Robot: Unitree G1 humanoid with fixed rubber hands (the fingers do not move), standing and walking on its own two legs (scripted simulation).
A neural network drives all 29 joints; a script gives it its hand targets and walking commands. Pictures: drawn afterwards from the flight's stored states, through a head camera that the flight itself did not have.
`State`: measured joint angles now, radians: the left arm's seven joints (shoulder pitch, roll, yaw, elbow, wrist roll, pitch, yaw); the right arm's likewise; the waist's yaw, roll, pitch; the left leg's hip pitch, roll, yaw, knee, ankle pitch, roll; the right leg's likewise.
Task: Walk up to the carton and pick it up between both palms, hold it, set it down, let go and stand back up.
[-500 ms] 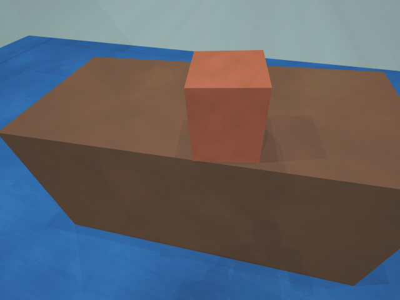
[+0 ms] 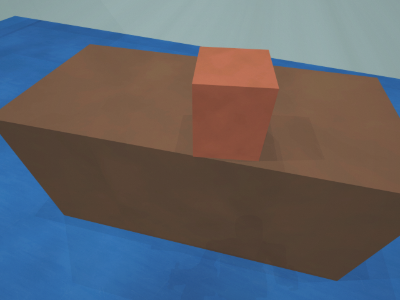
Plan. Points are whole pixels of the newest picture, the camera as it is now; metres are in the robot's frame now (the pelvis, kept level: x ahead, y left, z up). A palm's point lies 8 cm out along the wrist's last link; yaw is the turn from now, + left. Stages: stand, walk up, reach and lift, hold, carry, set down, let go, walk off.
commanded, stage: stand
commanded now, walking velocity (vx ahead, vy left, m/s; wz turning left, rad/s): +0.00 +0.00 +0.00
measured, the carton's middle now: (229, 104) +0.62 -0.05 +0.06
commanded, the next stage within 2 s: none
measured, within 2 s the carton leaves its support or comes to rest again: neither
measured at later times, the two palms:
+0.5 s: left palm out of the picture +0.06 +0.26 -0.12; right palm out of the picture +0.07 -0.29 -0.10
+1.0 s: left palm out of the picture +0.07 +0.26 -0.12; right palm out of the picture +0.07 -0.29 -0.10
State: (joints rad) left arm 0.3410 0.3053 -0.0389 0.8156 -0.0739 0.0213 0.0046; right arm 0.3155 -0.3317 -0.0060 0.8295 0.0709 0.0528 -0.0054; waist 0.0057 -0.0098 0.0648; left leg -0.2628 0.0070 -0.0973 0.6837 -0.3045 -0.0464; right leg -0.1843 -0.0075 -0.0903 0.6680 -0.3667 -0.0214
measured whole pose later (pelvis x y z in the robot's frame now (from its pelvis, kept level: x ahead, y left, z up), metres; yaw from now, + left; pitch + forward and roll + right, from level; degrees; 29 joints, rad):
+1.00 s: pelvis +0.02 +0.00 +0.00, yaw +0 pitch -4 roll -1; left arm 0.32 0.31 -0.04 0.83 -0.07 0.01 0.00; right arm 0.30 -0.33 0.00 0.83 0.07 0.04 0.00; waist 0.01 -0.01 0.07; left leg -0.26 0.01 -0.10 0.64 -0.30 -0.05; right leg -0.18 -0.01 -0.09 0.63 -0.37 -0.02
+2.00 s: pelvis +0.02 +0.00 +0.01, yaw +0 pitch -4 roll -1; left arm 0.30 0.31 -0.04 0.87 -0.07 0.00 0.00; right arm 0.28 -0.33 0.00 0.83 0.07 0.04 0.00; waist 0.01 -0.01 0.08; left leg -0.26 0.01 -0.10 0.63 -0.30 -0.05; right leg -0.18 -0.01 -0.09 0.62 -0.36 -0.02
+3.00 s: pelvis +0.01 +0.00 +0.01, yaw +0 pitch -4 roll -1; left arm 0.28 0.31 -0.04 0.89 -0.07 -0.01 0.00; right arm 0.27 -0.33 0.00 0.83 0.07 0.04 0.00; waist 0.01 -0.01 0.09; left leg -0.26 0.01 -0.10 0.62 -0.29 -0.05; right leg -0.18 -0.01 -0.09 0.61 -0.35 -0.02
